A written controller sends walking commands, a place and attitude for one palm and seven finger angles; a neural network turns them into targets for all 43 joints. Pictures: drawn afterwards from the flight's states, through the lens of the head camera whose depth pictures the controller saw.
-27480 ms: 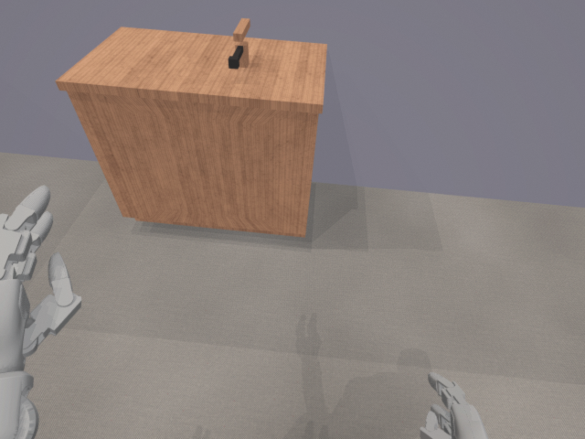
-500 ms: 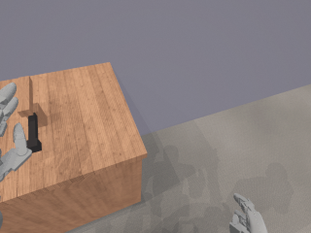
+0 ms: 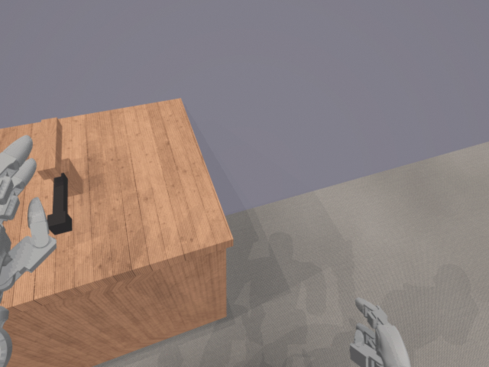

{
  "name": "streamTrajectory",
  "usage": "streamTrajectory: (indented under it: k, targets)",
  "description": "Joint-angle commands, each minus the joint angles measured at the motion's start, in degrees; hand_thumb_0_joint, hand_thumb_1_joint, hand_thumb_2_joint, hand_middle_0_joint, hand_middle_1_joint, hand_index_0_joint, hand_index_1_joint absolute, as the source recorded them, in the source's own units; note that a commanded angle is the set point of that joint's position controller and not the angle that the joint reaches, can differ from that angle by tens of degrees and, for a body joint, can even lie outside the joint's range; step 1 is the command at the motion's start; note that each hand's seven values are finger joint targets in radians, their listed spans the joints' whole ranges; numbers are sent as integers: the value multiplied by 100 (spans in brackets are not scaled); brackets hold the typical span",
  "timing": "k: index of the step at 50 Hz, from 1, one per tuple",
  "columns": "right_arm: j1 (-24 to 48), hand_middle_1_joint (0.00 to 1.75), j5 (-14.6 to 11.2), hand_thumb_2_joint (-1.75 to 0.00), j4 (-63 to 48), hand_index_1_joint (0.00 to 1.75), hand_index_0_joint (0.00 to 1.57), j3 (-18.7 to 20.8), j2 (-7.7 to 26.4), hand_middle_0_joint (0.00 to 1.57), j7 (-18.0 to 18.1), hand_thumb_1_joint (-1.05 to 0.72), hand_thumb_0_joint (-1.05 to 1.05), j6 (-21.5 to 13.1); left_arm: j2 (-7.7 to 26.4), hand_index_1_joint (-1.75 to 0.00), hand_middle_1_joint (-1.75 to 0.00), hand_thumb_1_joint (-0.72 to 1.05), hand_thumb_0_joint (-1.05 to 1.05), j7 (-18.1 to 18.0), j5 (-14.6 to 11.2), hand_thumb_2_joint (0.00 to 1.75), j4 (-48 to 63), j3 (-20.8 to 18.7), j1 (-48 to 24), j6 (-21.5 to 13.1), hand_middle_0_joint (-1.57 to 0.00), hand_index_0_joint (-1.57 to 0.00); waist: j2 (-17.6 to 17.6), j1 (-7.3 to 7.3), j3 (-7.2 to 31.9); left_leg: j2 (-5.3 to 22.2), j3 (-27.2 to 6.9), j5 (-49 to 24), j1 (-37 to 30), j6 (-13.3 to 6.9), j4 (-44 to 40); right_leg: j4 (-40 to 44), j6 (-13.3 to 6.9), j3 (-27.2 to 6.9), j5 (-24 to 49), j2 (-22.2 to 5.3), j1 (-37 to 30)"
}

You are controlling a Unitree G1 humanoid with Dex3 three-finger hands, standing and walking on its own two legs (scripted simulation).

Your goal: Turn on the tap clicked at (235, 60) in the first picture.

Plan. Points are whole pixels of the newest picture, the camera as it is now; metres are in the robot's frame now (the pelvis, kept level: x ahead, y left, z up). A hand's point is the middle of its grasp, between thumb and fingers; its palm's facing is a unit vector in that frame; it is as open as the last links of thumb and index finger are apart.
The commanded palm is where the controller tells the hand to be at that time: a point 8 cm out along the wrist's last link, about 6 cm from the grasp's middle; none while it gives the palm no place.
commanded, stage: shuffle to correct the standing spot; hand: left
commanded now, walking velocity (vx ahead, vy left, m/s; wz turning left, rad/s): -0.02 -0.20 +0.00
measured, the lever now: (60, 223) +0.32 +0.34 +0.02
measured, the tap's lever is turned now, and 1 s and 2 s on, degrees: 0 0 0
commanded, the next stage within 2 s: come to a stop and stand still in 0.18 s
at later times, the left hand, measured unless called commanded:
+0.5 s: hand (27, 205) +0.24 +0.26 +0.20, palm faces +0.41 -0.80 -0.43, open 7.5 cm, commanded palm +0.16 +0.27 +0.18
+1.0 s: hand (11, 219) +0.24 +0.30 +0.17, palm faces +0.35 -0.86 -0.38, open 7.5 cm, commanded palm +0.18 +0.33 +0.18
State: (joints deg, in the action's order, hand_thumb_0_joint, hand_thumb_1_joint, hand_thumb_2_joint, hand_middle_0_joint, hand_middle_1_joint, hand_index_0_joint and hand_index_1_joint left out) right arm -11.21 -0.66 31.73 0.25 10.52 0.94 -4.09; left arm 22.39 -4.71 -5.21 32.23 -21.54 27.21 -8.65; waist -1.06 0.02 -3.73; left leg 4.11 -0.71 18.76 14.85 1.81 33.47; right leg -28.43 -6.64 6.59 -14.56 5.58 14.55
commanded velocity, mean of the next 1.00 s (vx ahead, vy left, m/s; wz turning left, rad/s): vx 0.00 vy -0.05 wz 0.00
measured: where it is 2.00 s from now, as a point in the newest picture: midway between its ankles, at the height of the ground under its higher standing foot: outside the picture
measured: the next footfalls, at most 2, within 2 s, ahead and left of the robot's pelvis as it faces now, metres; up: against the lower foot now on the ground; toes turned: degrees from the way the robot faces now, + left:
none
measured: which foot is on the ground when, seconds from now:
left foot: down 0.00-1.00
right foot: down 0.00-1.00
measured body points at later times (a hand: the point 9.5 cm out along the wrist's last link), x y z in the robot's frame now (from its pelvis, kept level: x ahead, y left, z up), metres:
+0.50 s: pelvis -0.01 +0.00 +0.00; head +0.03 -0.01 +0.45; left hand +0.22 +0.30 +0.22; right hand +0.15 -0.23 -0.09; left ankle -0.01 +0.15 -0.73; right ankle +0.01 -0.04 -0.73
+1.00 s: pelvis +0.02 +0.06 +0.01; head +0.04 +0.07 +0.46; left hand +0.22 +0.34 +0.19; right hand +0.21 -0.16 -0.06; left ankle -0.01 +0.15 -0.73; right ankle +0.01 -0.04 -0.73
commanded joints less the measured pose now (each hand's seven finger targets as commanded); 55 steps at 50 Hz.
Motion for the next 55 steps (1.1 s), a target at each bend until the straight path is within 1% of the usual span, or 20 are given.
streamTrajectory:
  k: [1, 5, 8, 12, 15, 16, 17, 18, 19, 20, 22, 25, 26, 27, 30, 31, 32, 40, 51, 55]
  targets:
    - [329, 30, -22, -90, -822, 30, 20, 302, 736, 20, 128, -90, 0, -264, 1081, -30, -30, 90, 0, -209, -75, 90, 1214, -784, -218, -372, -20, -20, 100, 48, 785, 77, 9, -417, -226, -302, -343, 997, 214, -1468, 446, -1475, -142]
    - [372, 30, 6, -90, -818, 30, 20, 307, 808, 20, 165, -90, 0, -248, 1041, -30, -30, 90, 0, -196, -9, 90, 1182, -711, -315, -415, -20, -20, 753, 23, 777, 713, -573, -1280, -49, -522, -930, 400, 679, -869, 961, -887, -500]
    - [319, 30, 5, -90, -845, 30, 20, 341, 818, 20, 155, -90, 0, -257, 999, -30, -30, 90, 0, -137, 36, 90, 1102, -656, -355, -406, -20, -20, 873, 13, 860, 854, -663, -2069, -31, -510, -856, 282, 630, -705, 1321, -801, -773]
    - [228, 30, -35, -90, -862, 30, 20, 364, 827, 20, 108, -90, 0, -243, 908, -30, -30, 90, 0, -102, -4, 90, 951, -608, -150, -357, -20, -20, 432, 39, 963, 558, -358, -1442, 98, -385, -503, 487, 504, -876, 1429, -970, -912]
    - [184, 30, -67, -90, -855, 30, 20, 360, 782, 20, 83, -90, 0, -219, 995, -30, -30, 90, 0, -184, -53, 90, 968, -735, -81, -354, -20, -20, -120, 45, 991, 41, 38, -266, 177, -310, 5, 1049, 439, -1579, 748, -1426, -689]
    - [-351, 30, -115, -90, -919, 30, 20, -394, 807, 20, 458, -90, 0, -462, 4912, -30, -30, 90, 0, -150, -27, 90, 2220, -2495, -5313, -1101, -20, -20, 923, 291, 391, -103, 67, -799, 826, -75, -1150, 374, 677, -555, 1090, -934, -898]
    - [36, 30, -175, -90, -809, 30, 20, 112, 390, 20, 279, -90, 0, -769, 2109, -30, -30, 90, 0, 7, 218, 90, 250, -1872, -3448, -923, -20, -20, 1073, -15, 1005, 449, -115, -1030, -20, -317, -656, 161, 641, -677, -151, -979, 190]
    - [-97, 30, 49, -90, -669, 30, 20, 188, 763, 20, 168, -90, 0, -806, 1777, -30, -30, 90, 0, 111, 63, 90, -429, -1458, -2303, -793, -20, -20, 1402, -118, 872, 242, 64, -811, -73, -294, -497, 323, 632, -1113, 435, -717, 67]
    - [-200, 30, 112, -90, -630, 30, 20, 289, 960, 20, 82, -90, 0, -789, 1631, -30, -30, 90, 0, 162, 75, 90, -416, -1304, -1823, -797, -20, -20, 967, -133, 947, 92, 180, -429, 371, -293, -385, 447, 743, -1224, 731, -821, -394]
    - [-180, 30, 44, -90, -695, 30, 20, 299, 964, 20, -12, -90, 0, -782, 1272, -30, -30, 90, 0, 180, 45, 90, -353, -1007, -1319, -808, -20, -20, 222, -181, 923, -126, 320, -219, 660, -300, -180, 654, 846, -1390, 883, -989, -769]
    - [-97, 30, -91, -90, -750, 30, 20, 235, 863, 20, -191, -90, 0, -726, 707, -30, -30, 90, 0, 166, -9, 90, -459, -603, -412, -777, -20, -20, -612, -265, 1072, -353, 402, -236, 734, -322, 212, 948, 877, -1664, 1185, -1305, -1185]
    - [236, 30, -108, -90, -659, 30, 20, 148, 841, 20, -223, -90, 0, -663, 754, -30, -30, 90, 0, 2, 60, 90, 161, -551, -274, -780, -20, -20, -765, -199, 905, -275, 206, -234, 384, -365, -29, 1159, 929, -1542, 1096, -1379, -794]
    - [379, 30, -87, -90, -608, 30, 20, 116, 881, 20, -191, -90, 0, -630, 988, -30, -30, 90, 0, -80, 70, 90, 438, -717, -454, -788, -20, -20, -346, -161, 958, -236, 171, -363, 39, -354, -421, 1145, 866, -1417, 764, -1332, -605]
    - [452, 30, -52, -90, -599, 30, 20, 120, 850, 20, -129, -90, 0, -621, 940, -30, -30, 90, 0, -121, 97, 90, 547, -729, -455, -792, -20, -20, -91, -134, 961, -156, 111, -481, -185, -376, -643, 1129, 886, -1332, 501, -1195, -462]
    - [553, 30, 21, -90, -588, 30, 20, 131, 870, 20, 3, -90, 0, -566, 1126, -30, -30, 90, 0, -259, 205, 90, 897, -941, -722, -751, -20, -20, 577, -93, 1020, -84, 25, -916, -262, -377, -754, 1004, 865, -1236, 952, -1008, -703]
    - [655, 30, 39, -90, -575, 30, 20, 115, 877, 20, 34, -90, 0, -543, 1414, -30, -30, 90, 0, -314, 243, 90, 1173, -1141, -972, -760, -20, -20, 727, -94, 1089, -74, 0, -980, -314, -360, -781, 949, 808, -1228, 1140, -1025, -765]
    - [599, 30, 43, -90, -582, 30, 20, 115, 829, 20, 62, -90, 0, -539, 1137, -30, -30, 90, 0, -318, 232, 90, 1026, -965, -851, -737, -20, -20, 679, -64, 1135, -75, -20, -1045, -301, -347, -795, 912, 746, -1146, 1206, -1023, -893]
    - [519, 30, 36, -90, -618, 30, 20, 156, 908, 20, 44, -90, 0, -424, 594, -30, -30, 90, 0, -280, 258, 90, 480, -471, -442, -548, -20, -20, 205, -32, 1115, 19, -126, -1781, -424, -324, -949, 766, 623, -910, 2003, -905, -1097]
    - [584, 30, 77, -90, -789, 30, 20, 85, 842, 20, 106, -90, 0, -283, 875, -30, -30, 90, 0, -230, 294, 90, 811, -608, -640, -516, -20, -20, 603, -44, 1182, 131, -312, -2462, -481, -283, -1140, 591, 541, -740, 2101, -844, -1070]
    - [513, 30, 72, -90, -803, 30, 20, 81, 833, 20, 105, -90, 0, -305, 685, -30, -30, 90, 0, -210, 276, 90, 783, -421, -683, -507, -20, -20, 601, -35, 1188, 146, -310, -2360, -446, -254, -1168, 611, 539, -747, 2047, -846, -1091]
